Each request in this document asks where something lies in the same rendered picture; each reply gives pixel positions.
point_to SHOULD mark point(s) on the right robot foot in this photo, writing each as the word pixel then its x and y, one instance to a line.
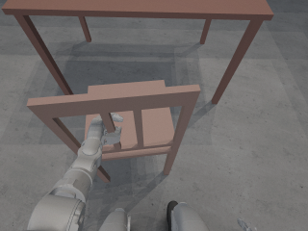
pixel 170 208

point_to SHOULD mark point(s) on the robot right hand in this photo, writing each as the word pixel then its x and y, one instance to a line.
pixel 246 225

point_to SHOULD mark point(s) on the chair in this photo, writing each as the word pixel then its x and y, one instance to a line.
pixel 147 127

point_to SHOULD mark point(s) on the robot left hand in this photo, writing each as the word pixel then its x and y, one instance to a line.
pixel 97 130

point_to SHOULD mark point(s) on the left robot upper arm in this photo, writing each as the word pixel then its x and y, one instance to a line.
pixel 58 213

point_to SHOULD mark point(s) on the table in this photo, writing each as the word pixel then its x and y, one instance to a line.
pixel 256 11

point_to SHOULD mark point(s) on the left robot forearm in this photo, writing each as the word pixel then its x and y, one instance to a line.
pixel 79 178

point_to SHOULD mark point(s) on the robot left shin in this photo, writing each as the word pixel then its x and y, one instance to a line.
pixel 119 209

